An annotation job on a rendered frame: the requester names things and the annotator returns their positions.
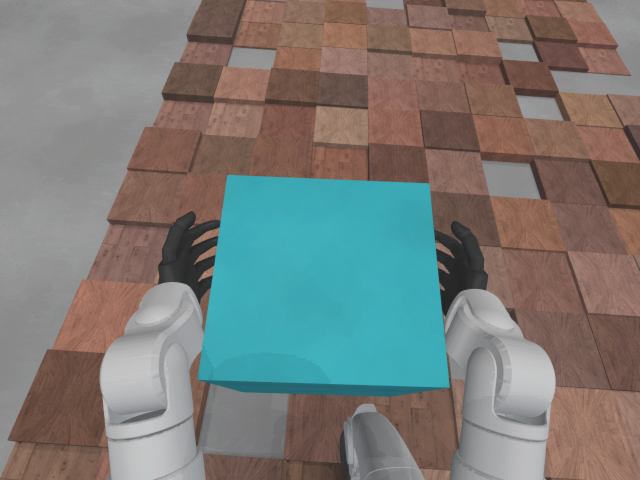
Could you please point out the robot right shin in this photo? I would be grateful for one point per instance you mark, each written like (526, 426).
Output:
(354, 473)

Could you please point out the left robot forearm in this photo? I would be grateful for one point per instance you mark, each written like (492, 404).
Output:
(146, 389)

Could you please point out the right robot forearm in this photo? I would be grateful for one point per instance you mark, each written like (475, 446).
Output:
(509, 386)

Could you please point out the robot left hand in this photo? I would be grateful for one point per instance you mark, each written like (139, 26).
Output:
(178, 257)

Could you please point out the robot right thigh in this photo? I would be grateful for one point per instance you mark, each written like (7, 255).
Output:
(373, 444)

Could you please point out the carton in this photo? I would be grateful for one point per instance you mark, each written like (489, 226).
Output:
(325, 286)

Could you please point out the robot right hand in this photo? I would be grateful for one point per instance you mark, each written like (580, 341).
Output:
(466, 268)

